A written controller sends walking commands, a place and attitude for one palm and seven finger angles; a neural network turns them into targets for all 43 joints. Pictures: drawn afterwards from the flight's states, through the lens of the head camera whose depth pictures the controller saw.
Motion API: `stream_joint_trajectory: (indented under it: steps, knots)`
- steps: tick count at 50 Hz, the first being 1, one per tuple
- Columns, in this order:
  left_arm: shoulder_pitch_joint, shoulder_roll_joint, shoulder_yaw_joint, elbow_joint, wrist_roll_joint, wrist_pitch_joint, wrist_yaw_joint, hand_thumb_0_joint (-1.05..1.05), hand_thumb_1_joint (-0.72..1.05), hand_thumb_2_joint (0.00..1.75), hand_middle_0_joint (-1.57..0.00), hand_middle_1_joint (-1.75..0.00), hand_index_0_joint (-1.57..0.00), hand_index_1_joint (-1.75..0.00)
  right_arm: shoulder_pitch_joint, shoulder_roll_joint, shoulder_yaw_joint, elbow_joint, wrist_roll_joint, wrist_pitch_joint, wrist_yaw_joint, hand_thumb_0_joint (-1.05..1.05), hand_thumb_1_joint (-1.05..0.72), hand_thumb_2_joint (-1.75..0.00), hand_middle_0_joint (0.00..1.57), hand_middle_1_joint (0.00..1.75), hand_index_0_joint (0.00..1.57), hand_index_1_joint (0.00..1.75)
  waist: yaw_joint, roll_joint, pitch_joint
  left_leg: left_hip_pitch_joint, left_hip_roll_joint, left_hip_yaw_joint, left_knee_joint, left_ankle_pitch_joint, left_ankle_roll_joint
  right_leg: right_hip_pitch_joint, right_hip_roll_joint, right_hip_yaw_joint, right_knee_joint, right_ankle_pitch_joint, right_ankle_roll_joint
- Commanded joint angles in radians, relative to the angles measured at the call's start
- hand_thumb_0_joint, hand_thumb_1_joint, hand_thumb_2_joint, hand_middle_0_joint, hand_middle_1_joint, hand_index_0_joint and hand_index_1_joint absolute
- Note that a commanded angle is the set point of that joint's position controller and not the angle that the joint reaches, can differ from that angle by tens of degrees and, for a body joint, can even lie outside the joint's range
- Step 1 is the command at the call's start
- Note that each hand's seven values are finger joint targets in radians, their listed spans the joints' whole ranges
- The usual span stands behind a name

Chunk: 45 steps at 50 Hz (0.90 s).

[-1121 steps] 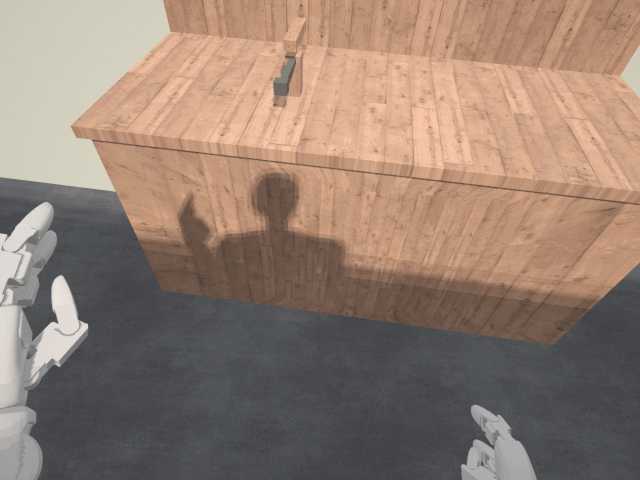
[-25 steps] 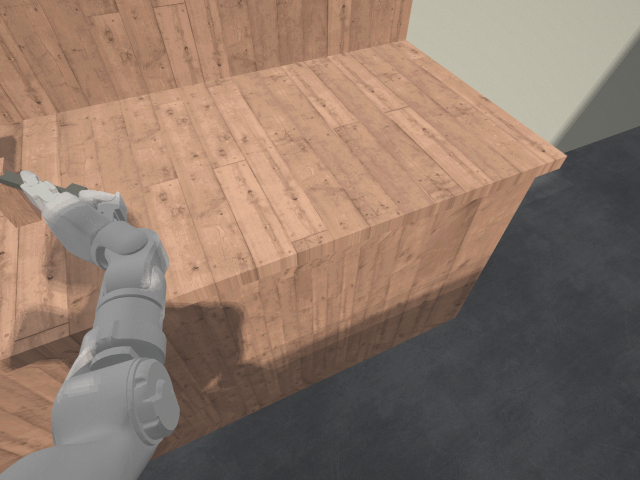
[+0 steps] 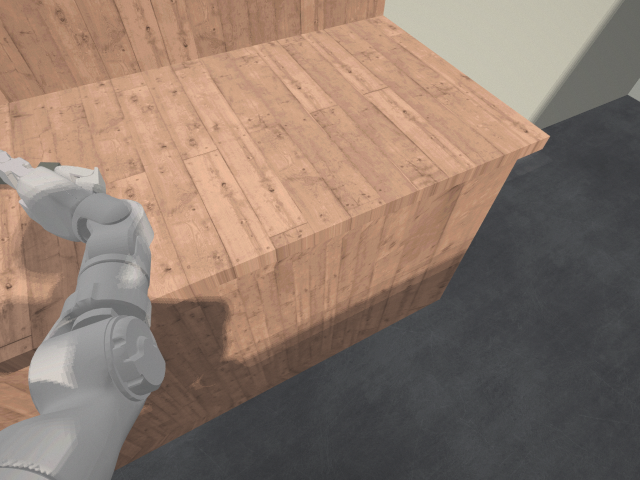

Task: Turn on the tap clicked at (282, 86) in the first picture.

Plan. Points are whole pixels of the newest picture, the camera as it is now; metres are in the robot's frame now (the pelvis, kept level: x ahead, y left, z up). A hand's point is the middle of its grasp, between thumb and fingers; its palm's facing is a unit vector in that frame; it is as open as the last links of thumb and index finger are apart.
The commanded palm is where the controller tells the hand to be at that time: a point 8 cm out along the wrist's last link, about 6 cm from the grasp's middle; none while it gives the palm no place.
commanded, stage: push the lever round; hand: left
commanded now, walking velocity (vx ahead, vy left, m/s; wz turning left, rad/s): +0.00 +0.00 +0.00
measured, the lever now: (50, 177) +0.49 +0.32 +0.11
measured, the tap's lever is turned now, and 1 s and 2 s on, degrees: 61 59 57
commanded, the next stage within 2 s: lift the hand up off the lever in 0.08 s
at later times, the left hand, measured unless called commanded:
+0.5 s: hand (93, 170) +0.49 +0.26 +0.12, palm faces +0.86 -0.51 -0.09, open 8.3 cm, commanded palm +0.42 +0.29 +0.13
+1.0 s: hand (82, 173) +0.47 +0.27 +0.14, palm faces +0.87 -0.49 -0.09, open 8.5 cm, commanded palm +0.41 +0.29 +0.15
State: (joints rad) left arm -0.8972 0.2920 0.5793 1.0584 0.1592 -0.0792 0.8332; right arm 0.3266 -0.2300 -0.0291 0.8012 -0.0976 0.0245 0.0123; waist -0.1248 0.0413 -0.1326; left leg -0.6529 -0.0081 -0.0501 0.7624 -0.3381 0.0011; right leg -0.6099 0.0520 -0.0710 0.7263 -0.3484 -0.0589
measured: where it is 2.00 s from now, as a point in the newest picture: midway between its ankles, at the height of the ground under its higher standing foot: outside the picture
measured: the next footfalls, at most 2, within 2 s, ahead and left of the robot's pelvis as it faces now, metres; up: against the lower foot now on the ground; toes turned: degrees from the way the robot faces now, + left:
none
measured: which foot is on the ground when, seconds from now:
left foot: down 0.00-1.00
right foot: down 0.00-1.00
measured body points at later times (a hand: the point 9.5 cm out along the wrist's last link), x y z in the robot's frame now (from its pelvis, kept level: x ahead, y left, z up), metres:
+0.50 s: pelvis +0.02 +0.00 +0.01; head +0.06 +0.00 +0.45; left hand +0.44 +0.29 +0.13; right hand +0.04 -0.26 -0.13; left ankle +0.02 +0.12 -0.71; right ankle +0.00 -0.08 -0.71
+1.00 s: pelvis +0.01 +0.00 +0.01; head +0.05 +0.00 +0.46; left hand +0.42 +0.29 +0.14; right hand +0.08 -0.25 -0.12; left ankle +0.02 +0.12 -0.71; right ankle +0.00 -0.08 -0.71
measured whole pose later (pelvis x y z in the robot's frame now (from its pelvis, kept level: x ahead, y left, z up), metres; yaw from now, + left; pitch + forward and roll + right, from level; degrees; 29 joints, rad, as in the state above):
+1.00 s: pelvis +0.01 +0.00 +0.01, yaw +0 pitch +10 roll -1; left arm -0.84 0.22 0.57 0.91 0.13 0.04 0.82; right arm 0.26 -0.22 -0.03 0.81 -0.09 0.00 0.01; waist -0.09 0.04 -0.11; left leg -0.53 -0.01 -0.05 0.69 -0.33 0.00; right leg -0.48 0.05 -0.07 0.65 -0.34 -0.05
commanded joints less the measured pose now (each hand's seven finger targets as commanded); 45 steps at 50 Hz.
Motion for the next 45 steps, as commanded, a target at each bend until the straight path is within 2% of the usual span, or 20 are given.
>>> stream_joint_trajectory:
  steps: [1,4,6,10,13,14,17,21,23,24,28,31,34,35,38,39,40,43,44,45]
  knots:
    - [-0.428,0.305,-0.005,-0.179,0.034,-0.049,0.012,0.0,0.9,0.9,-0.15,-0.15,-0.15,-0.15,0.072,-0.15,-0.041,-0.082,0.003,-0.028,-0.01,0.0,-0.9,-0.9,0.2,0.3,0.2,0.3,0.017,-0.009,-0.325,0.107,-0.005,0.013,-0.069,0.209,0.051,0.231,-0.045,0.046,-0.106,0.283,0.058]
    - [-0.402,0.309,0.008,-0.195,0.037,-0.054,0.012,0.0,0.9,0.9,-0.15,-0.15,-0.15,-0.15,0.09,-0.153,-0.047,-0.081,0.002,-0.026,-0.004,0.0,-0.9,-0.9,0.2,0.3,0.2,0.3,0.026,0.001,-0.36,0.146,-0.003,0.01,-0.065,0.269,0.048,0.243,-0.038,0.037,-0.098,0.326,0.053]
    - [-0.401,0.289,-0.006,-0.209,0.031,-0.056,0.011,0.0,0.9,0.9,-0.15,-0.15,-0.15,-0.15,0.09,-0.151,-0.045,-0.084,0.003,-0.029,0.001,0.0,-0.9,-0.9,0.2,0.3,0.2,0.3,0.022,0.013,-0.357,0.153,-0.002,0.016,-0.062,0.282,0.048,0.241,-0.037,0.037,-0.097,0.341,0.055]
    - [-0.389,0.326,0.019,-0.202,0.029,-0.051,0.005,0.0,0.9,0.9,-0.15,-0.15,-0.15,-0.15,0.096,-0.157,-0.048,-0.085,0.007,-0.023,0.001,0.0,-0.9,-0.9,0.2,0.3,0.2,0.3,0.022,-0.008,-0.337,0.13,-0.003,0.018,-0.067,0.272,0.049,0.264,-0.041,0.04,-0.1,0.356,0.058]
    - [-0.396,0.31,0.007,-0.209,0.025,-0.047,0.001,0.0,0.9,0.9,-0.15,-0.15,-0.15,-0.15,0.09,-0.155,-0.047,-0.086,0.008,-0.024,0.001,0.0,-0.9,-0.9,0.2,0.3,0.2,0.3,0.018,-0.01,-0.325,0.139,-0.004,0.022,-0.073,0.267,0.051,0.27,-0.04,0.039,-0.111,0.357,0.06]
    - [-0.372,0.333,0.03,-0.201,0.024,-0.043,0.001,0.0,0.9,0.9,-0.15,-0.15,-0.15,-0.15,0.091,-0.158,-0.047,-0.085,0.007,-0.022,0.0,0.0,-0.9,-0.9,0.2,0.3,0.2,0.3,0.032,-0.01,-0.325,0.134,-0.007,0.02,-0.076,0.267,0.052,0.282,-0.04,0.04,-0.113,0.36,0.058]
    - [-0.369,0.304,0.011,-0.257,0.02,-0.043,-0.001,0.0,0.9,0.9,-0.15,-0.15,-0.15,-0.15,0.089,-0.153,-0.049,-0.091,0.009,-0.022,0.002,0.0,-0.9,-0.9,0.2,0.3,0.2,0.3,0.032,0.001,-0.354,0.184,-0.004,0.024,-0.077,0.325,0.051,0.299,-0.038,0.036,-0.111,0.411,0.058]
    - [-0.344,0.324,0.026,-0.293,0.019,-0.029,-0.005,0.0,0.9,0.9,-0.15,-0.15,-0.15,-0.15,0.082,-0.154,-0.05,-0.096,0.012,-0.015,0.0,0.0,-0.9,-0.9,0.2,0.3,0.2,0.3,0.042,0.014,-0.35,0.194,-0.003,0.027,-0.084,0.351,0.048,0.326,-0.042,0.036,-0.112,0.445,0.059]
    - [-0.329,0.302,0.017,-0.302,0.015,-0.02,-0.005,0.0,0.9,0.9,-0.15,-0.15,-0.15,-0.15,0.072,-0.151,-0.048,-0.098,0.014,-0.016,0.0,0.0,-0.9,-0.9,0.2,0.3,0.2,0.3,0.044,-0.003,-0.331,0.201,-0.003,0.028,-0.092,0.353,0.048,0.332,-0.04,0.031,-0.119,0.449,0.059]
    - [-0.32,0.317,0.028,-0.326,0.016,-0.02,-0.006,0.0,0.9,0.9,-0.15,-0.15,-0.15,-0.15,0.067,-0.154,-0.051,-0.099,0.013,-0.015,-0.001,0.0,-0.9,-0.9,0.2,0.3,0.2,0.3,0.053,0.017,-0.341,0.211,-0.005,0.026,-0.092,0.362,0.047,0.337,-0.039,0.032,-0.119,0.446,0.054]
    - [-0.331,0.275,-0.003,-0.359,0.013,-0.008,-0.005,0.0,0.9,0.9,-0.15,-0.15,-0.15,-0.15,0.05,-0.15,-0.051,-0.099,0.015,-0.019,-0.002,0.0,-0.9,-0.9,0.2,0.3,0.2,0.3,0.046,0.0,-0.319,0.232,-0.001,0.023,-0.103,0.374,0.044,0.331,-0.036,0.025,-0.124,0.439,0.053]
    - [-0.328,0.282,0.004,-0.406,0.011,-0.003,-0.004,0.0,0.9,0.9,-0.15,-0.15,-0.15,-0.15,0.043,-0.149,-0.053,-0.099,0.016,-0.021,-0.005,0.0,-0.9,-0.9,0.2,0.3,0.2,0.3,0.057,0.009,-0.343,0.258,0.0,0.022,-0.107,0.408,0.042,0.35,-0.037,0.025,-0.124,0.459,0.05]
    - [-0.327,0.243,-0.024,-0.461,0.013,0.01,-0.005,0.0,0.9,0.9,-0.15,-0.15,-0.15,-0.15,0.026,-0.145,-0.055,-0.095,0.016,-0.024,-0.006,0.0,-0.9,-0.9,0.2,0.3,0.2,0.3,0.061,0.049,-0.354,0.306,0.003,0.018,-0.106,0.464,0.036,0.342,-0.034,0.02,-0.125,0.468,0.043]
    - [-0.327,0.22,-0.043,-0.454,0.011,0.016,-0.006,0.0,0.9,0.9,-0.15,-0.15,-0.15,-0.15,0.02,-0.142,-0.053,-0.092,0.017,-0.026,-0.005,0.0,-0.9,-0.9,0.2,0.3,0.2,0.3,0.055,0.042,-0.332,0.307,0.006,0.016,-0.109,0.462,0.034,0.328,-0.033,0.017,-0.127,0.454,0.043]
    - [-0.37,0.215,-0.056,-0.453,0.013,0.029,-0.002,0.0,0.9,0.9,-0.15,-0.15,-0.15,-0.15,0.001,-0.144,-0.053,-0.086,0.017,-0.032,-0.009,0.0,-0.9,-0.9,0.2,0.3,0.2,0.3,0.041,0.007,-0.303,0.285,0.005,0.015,-0.12,0.398,0.035,0.32,-0.034,0.017,-0.137,0.412,0.044]
    - [-0.378,0.223,-0.051,-0.46,0.015,0.03,-0.001,0.0,0.9,0.9,-0.15,-0.15,-0.15,-0.15,-0.007,-0.145,-0.054,-0.083,0.016,-0.035,-0.012,0.0,-0.9,-0.9,0.2,0.3,0.2,0.3,0.049,0.031,-0.298,0.287,0.004,0.012,-0.124,0.39,0.033,0.318,-0.034,0.018,-0.14,0.397,0.04]
    - [-0.392,0.198,-0.073,-0.445,0.014,0.033,-0.001,0.0,0.9,0.9,-0.15,-0.15,-0.15,-0.15,-0.014,-0.141,-0.051,-0.078,0.017,-0.039,-0.013,0.0,-0.9,-0.9,0.2,0.3,0.2,0.3,0.037,0.032,-0.287,0.291,0.004,0.012,-0.125,0.374,0.034,0.299,-0.033,0.016,-0.142,0.379,0.041]
    - [-0.415,0.245,-0.04,-0.419,0.016,0.037,0.006,0.0,0.9,0.9,-0.15,-0.15,-0.15,-0.15,-0.015,-0.143,-0.049,-0.071,0.013,-0.046,-0.019,0.0,-0.9,-0.9,0.2,0.3,0.2,0.3,0.04,-0.013,-0.305,0.259,-0.001,0.013,-0.125,0.329,0.038,0.318,-0.038,0.023,-0.144,0.371,0.046]
    - [-0.431,0.273,-0.025,-0.431,0.023,0.033,0.006,0.0,0.9,0.9,-0.15,-0.15,-0.15,-0.15,-0.018,-0.145,-0.05,-0.068,0.012,-0.046,-0.023,0.0,-0.9,-0.9,0.2,0.3,0.2,0.3,0.047,0.009,-0.32,0.266,-0.002,0.013,-0.125,0.335,0.036,0.323,-0.039,0.025,-0.143,0.375,0.044]
    - [-0.427,0.25,-0.045,-0.423,0.023,0.035,0.005,0.0,0.9,0.9,-0.15,-0.15,-0.15,-0.15,-0.02,-0.139,-0.048,-0.072,0.013,-0.047,-0.023,0.0,-0.9,-0.9,0.2,0.3,0.2,0.3,0.044,0.008,-0.333,0.267,-0.003,0.015,-0.125,0.331,0.036,0.326,-0.039,0.026,-0.142,0.374,0.045]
